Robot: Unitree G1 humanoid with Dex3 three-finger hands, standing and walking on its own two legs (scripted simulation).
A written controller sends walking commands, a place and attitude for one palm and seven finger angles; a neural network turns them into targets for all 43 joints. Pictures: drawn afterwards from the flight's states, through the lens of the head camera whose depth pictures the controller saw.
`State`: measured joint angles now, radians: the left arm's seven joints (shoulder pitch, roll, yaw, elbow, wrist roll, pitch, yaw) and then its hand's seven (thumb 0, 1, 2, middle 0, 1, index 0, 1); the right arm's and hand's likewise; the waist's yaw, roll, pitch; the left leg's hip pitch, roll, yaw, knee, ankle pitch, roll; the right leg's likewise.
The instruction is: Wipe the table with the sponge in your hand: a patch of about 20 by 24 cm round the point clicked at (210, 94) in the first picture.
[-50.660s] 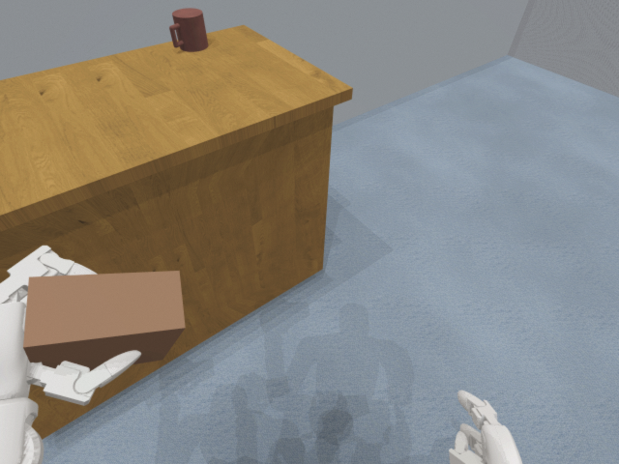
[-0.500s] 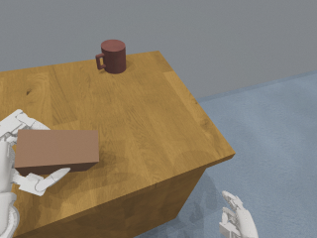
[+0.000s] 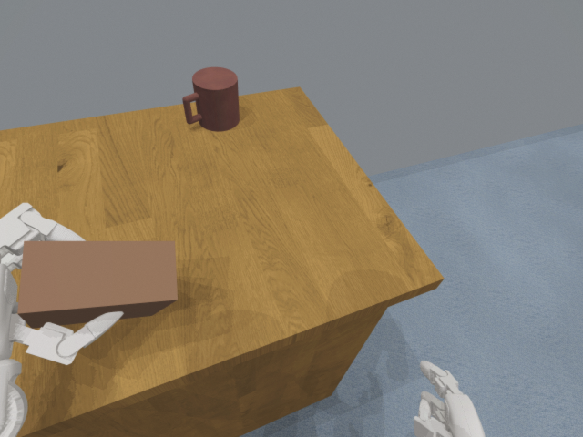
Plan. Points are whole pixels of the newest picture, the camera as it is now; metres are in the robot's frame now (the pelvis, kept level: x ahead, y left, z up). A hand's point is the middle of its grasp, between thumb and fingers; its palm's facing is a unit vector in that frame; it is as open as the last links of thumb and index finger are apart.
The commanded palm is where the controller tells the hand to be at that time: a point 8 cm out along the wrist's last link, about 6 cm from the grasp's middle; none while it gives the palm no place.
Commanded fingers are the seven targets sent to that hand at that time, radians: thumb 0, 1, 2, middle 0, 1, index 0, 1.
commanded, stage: look again from close up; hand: left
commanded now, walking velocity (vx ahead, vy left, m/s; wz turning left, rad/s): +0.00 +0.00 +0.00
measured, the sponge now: (122, 284) +0.23 +0.21 +0.14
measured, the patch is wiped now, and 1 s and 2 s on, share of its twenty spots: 0.00 0.00 0.00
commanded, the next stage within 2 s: come to a stop and stand still in 0.12 s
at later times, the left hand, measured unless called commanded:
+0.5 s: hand (65, 261) +0.23 +0.24 +0.18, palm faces +0.42 -0.79 -0.45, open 9.9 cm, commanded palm +0.15 +0.27 +0.18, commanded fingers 0.00 0.10 1.30 -1.20 -1.60 -1.20 -1.60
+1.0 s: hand (68, 274) +0.22 +0.25 +0.16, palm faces +0.42 -0.81 -0.41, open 9.9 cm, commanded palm +0.16 +0.26 +0.18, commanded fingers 0.00 0.10 1.30 -1.20 -1.60 -1.20 -1.60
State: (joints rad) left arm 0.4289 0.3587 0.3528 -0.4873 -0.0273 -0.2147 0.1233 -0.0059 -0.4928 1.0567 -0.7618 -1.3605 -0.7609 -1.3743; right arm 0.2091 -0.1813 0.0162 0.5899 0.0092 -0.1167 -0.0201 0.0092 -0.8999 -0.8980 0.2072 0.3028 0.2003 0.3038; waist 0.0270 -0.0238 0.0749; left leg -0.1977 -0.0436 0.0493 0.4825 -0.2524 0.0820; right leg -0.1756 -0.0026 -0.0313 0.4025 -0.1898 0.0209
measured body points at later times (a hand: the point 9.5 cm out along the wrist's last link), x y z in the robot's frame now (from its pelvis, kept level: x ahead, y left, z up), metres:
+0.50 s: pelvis +0.00 -0.02 +0.00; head +0.02 +0.00 +0.45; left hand +0.20 +0.29 +0.21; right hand +0.18 -0.24 -0.07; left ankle +0.01 +0.06 -0.74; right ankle +0.02 -0.14 -0.74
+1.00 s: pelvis +0.01 -0.02 +0.00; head +0.04 +0.00 +0.44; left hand +0.19 +0.29 +0.19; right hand +0.18 -0.26 -0.08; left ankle +0.01 +0.06 -0.74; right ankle +0.02 -0.14 -0.74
